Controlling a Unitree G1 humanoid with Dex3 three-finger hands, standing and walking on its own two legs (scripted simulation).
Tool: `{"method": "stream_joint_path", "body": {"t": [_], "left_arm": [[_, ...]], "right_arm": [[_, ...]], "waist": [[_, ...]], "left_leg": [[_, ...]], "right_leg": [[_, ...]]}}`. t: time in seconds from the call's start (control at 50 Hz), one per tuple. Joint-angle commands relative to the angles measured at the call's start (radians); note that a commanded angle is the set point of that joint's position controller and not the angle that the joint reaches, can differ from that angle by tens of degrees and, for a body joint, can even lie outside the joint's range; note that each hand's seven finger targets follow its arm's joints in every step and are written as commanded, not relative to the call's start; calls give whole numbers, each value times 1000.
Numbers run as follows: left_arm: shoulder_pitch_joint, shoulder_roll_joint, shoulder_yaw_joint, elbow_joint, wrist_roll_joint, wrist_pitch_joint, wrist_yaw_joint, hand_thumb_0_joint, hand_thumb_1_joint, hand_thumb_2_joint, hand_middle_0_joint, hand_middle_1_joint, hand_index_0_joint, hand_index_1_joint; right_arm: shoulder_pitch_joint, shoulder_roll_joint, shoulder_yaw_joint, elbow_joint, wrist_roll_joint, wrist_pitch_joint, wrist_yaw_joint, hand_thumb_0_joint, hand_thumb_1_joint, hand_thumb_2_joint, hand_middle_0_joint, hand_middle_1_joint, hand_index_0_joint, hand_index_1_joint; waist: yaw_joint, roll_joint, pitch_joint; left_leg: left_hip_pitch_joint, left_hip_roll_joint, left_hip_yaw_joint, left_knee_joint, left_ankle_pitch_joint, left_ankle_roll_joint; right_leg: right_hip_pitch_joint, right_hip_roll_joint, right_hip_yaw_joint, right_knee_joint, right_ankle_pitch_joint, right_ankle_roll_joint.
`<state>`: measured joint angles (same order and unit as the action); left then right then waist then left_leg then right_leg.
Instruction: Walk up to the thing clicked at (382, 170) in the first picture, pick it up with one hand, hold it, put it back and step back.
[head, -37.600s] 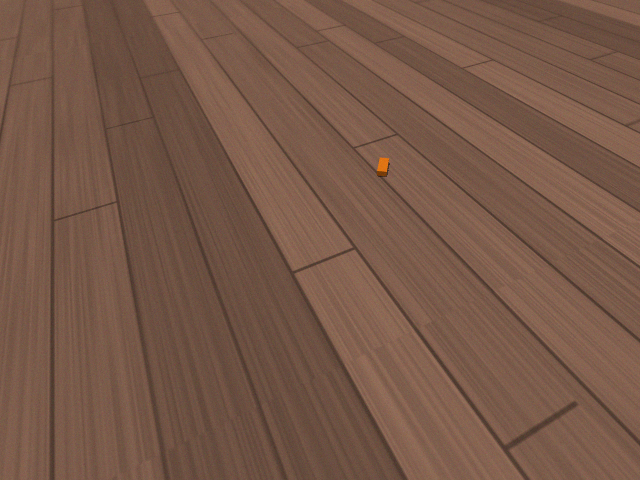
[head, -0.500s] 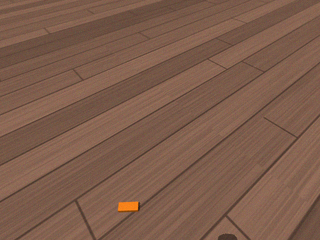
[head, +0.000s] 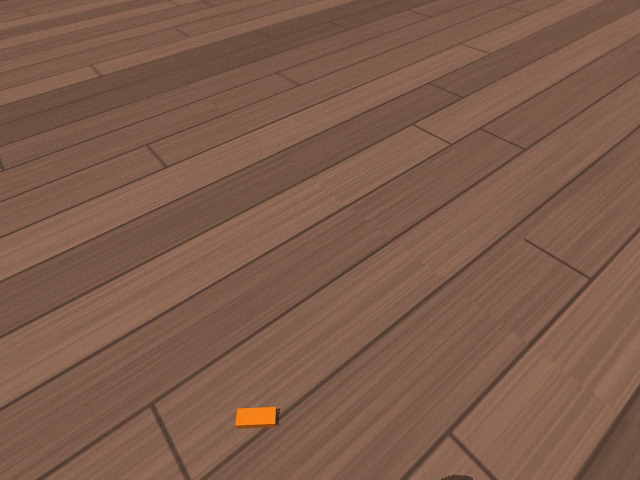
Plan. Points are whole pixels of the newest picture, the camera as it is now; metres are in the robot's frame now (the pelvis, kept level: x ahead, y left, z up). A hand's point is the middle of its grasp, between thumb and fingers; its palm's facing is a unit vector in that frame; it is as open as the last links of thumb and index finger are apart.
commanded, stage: stand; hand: left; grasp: from above
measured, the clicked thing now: (256, 417) +0.46 +0.27 -0.77
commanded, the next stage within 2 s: step back in 1.50 s
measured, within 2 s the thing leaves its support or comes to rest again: neither
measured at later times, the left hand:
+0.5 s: hand out of the picture +0.08 +0.24 -0.16, palm faces +0.01 -0.94 -0.34, open 7.4 cm
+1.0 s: hand out of the picture +0.09 +0.23 -0.15, palm faces +0.00 -0.94 -0.34, open 7.4 cm
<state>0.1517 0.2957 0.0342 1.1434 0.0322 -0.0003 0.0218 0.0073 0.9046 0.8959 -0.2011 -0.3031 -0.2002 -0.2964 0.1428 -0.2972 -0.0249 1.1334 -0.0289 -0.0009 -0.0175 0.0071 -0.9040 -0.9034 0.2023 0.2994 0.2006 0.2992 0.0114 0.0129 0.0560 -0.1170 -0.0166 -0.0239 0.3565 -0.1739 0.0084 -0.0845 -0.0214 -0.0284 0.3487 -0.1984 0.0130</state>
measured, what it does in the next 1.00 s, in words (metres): stands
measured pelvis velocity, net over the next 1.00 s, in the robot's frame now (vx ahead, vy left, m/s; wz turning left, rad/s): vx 0.02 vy -0.01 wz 0.00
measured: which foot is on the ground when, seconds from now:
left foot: down 0.00-1.00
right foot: down 0.00-1.00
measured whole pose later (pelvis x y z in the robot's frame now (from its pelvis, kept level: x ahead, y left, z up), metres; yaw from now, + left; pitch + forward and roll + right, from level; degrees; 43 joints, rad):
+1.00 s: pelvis +0.02 -0.01 +0.00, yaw +0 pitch -2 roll +0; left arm 0.10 0.32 0.03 1.15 0.02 -0.01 0.01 0.01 0.90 0.90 -0.20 -0.30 -0.20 -0.30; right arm 0.11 -0.33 0.00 1.15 -0.02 -0.01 -0.01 0.01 -0.90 -0.90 0.20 0.30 0.20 0.30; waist 0.00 0.02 0.05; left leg -0.09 0.00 -0.03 0.31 -0.17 -0.01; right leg -0.07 0.00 -0.03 0.31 -0.20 0.00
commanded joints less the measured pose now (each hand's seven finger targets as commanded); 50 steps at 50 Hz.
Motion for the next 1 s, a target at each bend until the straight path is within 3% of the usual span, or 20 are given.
{"method": "stream_joint_path", "body": {"t": [0.0,0.22,0.28,0.38,0.46,0.5,0.6,0.72,0.86,0.98], "left_arm": [[-34,191,29,-47,-4,-21,15,0,899,900,-200,-300,-200,-300],[-49,200,30,-39,-13,-23,13,0,899,900,-200,-300,-200,-300],[-57,200,28,-33,-15,-22,11,0,899,900,-200,-300,-200,-300],[-64,202,27,-36,-15,-27,10,0,899,900,-200,-300,-200,-300],[-75,208,30,-35,-14,-23,10,0,899,900,-200,-300,-200,-300],[-77,208,29,-37,-15,-24,8,0,899,900,-200,-300,-200,-300],[-76,211,28,-38,-15,-28,6,0,899,900,-200,-300,-200,-300],[-77,214,28,-44,-18,-31,4,0,899,900,-200,-300,-200,-300],[-82,219,27,-44,-19,-30,2,0,899,900,-200,-300,-200,-300],[-87,226,28,-50,-20,-29,3,0,900,900,-200,-300,-200,-300]], "right_arm": [[-53,-194,-33,-60,6,-20,-10,0,-900,-900,200,300,200,300],[-48,-204,-23,-43,10,-27,-14,0,-900,-900,200,300,200,300],[-36,-203,-19,-35,9,-25,-13,0,-900,-900,200,300,200,300],[-53,-209,-19,-39,12,-28,-12,0,-900,-900,200,300,200,300],[-64,-210,-19,-41,10,-24,-11,0,-900,-900,200,300,200,300],[-54,-211,-19,-39,10,-26,-11,0,-900,-900,200,300,200,300],[-71,-215,-20,-42,14,-28,-8,0,-900,-900,200,300,200,300],[-73,-225,-18,-43,14,-31,-8,0,-900,-900,200,300,200,300],[-71,-228,-15,-42,15,-30,-8,0,-900,-900,200,300,200,300],[-68,-234,-16,-43,13,-30,-8,0,-900,-900,200,300,200,300]], "waist": [[2,1,-21],[1,1,-65],[-6,-9,-42],[-4,-15,-60],[-4,-22,-31],[-7,-16,-47],[-6,-16,-43],[-4,-6,-89],[-10,-9,-72],[-11,-11,-82]], "left_leg": [[-20,109,-113,-79,12,19],[12,122,-99,-65,161,23],[-3,121,-98,-79,105,19],[20,128,-96,-64,192,18],[-7,124,-101,-86,99,18],[6,129,-98,-80,149,16],[5,128,-101,-82,128,15],[37,136,-93,-63,224,18],[40,136,-93,-73,192,14],[28,137,-86,-67,219,13]], "right_leg": [[-23,-94,93,-85,20,-21],[22,-104,94,-72,146,-24],[10,-99,93,-84,99,-22],[20,-103,91,-85,148,-19],[4,-101,90,-94,77,-22],[8,-105,92,-90,113,-25],[2,-104,92,-99,95,-22],[35,-111,91,-83,197,-24],[12,-107,92,-92,158,-24],[37,-111,91,-83,203,-27]]}}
